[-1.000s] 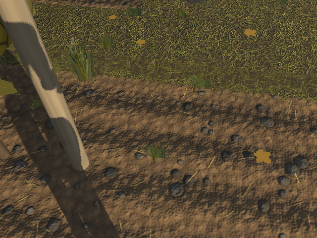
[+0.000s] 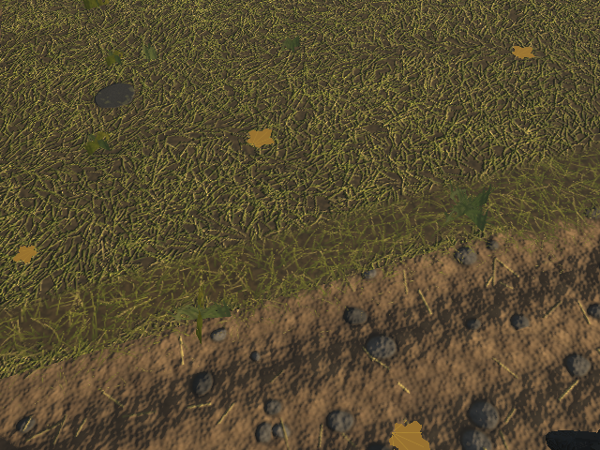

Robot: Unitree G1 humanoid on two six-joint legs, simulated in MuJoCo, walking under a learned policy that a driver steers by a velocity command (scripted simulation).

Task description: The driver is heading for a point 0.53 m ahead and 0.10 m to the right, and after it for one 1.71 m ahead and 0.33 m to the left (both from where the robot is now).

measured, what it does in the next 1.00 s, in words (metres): walks ahead, turning right: left foot, then right foot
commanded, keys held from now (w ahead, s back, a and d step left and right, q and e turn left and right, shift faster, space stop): w+e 0.62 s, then q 0.38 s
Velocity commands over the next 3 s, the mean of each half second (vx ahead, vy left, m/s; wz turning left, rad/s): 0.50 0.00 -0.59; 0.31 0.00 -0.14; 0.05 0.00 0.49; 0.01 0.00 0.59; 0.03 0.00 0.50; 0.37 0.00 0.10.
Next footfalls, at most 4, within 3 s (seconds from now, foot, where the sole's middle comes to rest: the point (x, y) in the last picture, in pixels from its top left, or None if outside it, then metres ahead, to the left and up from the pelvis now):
0.18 left None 0.29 0.15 -0.78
0.70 right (435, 444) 0.48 -0.19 -0.78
1.26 left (336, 396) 0.58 0.02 -0.78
1.72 right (440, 397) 0.58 -0.21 -0.78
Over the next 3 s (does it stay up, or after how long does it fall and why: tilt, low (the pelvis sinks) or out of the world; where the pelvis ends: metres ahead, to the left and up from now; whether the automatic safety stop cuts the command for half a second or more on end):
stays up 0.66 0.02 -0.01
